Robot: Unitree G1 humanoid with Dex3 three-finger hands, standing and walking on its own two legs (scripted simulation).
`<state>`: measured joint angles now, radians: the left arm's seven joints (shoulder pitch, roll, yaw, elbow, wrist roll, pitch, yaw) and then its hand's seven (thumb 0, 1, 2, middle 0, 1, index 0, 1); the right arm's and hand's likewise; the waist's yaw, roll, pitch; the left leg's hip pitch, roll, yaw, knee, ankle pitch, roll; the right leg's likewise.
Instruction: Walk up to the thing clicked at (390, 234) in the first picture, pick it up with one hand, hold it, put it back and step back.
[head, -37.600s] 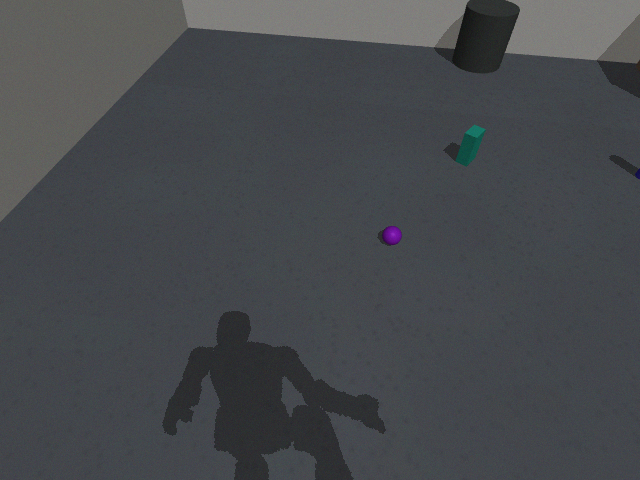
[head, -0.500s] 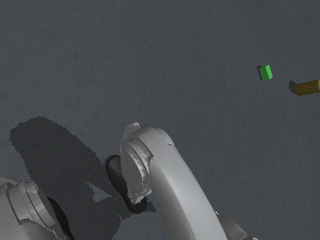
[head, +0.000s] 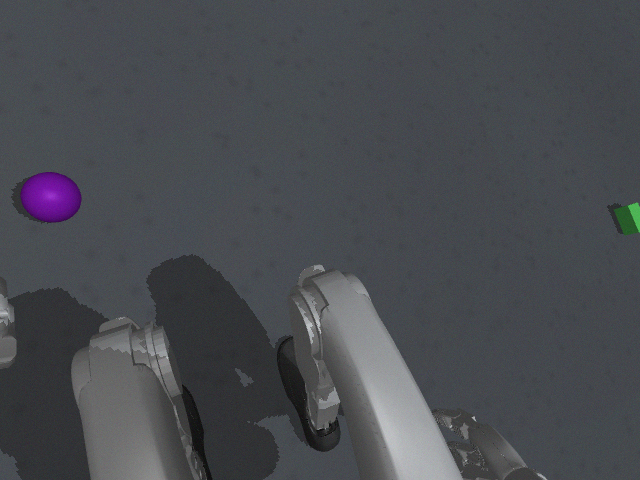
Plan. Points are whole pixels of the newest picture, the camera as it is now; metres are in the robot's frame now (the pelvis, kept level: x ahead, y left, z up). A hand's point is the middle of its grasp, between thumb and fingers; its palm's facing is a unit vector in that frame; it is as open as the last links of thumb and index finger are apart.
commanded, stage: withdraw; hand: left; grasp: from above
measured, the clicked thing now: (52, 197) +0.54 +0.27 -0.32
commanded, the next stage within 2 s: home in 0.42 s
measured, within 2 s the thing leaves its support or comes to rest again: neither
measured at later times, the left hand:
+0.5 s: hand out of the picture +0.54 +0.28 -0.16, palm faces -0.35 -0.06 -0.94, open 13.9 cm
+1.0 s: hand out of the picture +0.41 +0.30 -0.03, palm faces -0.26 -0.51 -0.82, open 8.5 cm
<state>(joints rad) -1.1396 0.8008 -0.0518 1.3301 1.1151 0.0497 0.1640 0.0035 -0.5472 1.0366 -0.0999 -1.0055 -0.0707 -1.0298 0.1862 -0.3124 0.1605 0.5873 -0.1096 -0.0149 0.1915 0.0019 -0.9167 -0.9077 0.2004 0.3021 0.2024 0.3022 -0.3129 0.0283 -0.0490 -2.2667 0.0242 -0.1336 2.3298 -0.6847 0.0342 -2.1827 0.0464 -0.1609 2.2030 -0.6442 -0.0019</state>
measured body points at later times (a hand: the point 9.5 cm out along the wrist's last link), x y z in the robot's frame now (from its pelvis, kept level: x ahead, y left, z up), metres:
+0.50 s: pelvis -0.01 -0.01 -0.02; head +0.26 +0.08 +0.34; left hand +0.55 +0.28 -0.10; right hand +0.01 -0.27 -0.10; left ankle +0.07 +0.12 -0.33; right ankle +0.11 -0.11 -0.33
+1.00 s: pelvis +0.00 +0.00 +0.08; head +0.21 +0.07 +0.48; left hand +0.42 +0.32 +0.01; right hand +0.11 -0.26 -0.04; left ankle +0.07 +0.12 -0.33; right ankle +0.11 -0.11 -0.33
